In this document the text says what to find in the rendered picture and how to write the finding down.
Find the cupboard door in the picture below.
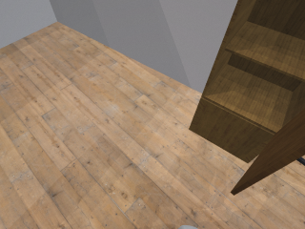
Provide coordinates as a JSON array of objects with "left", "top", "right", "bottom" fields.
[{"left": 231, "top": 109, "right": 305, "bottom": 195}]

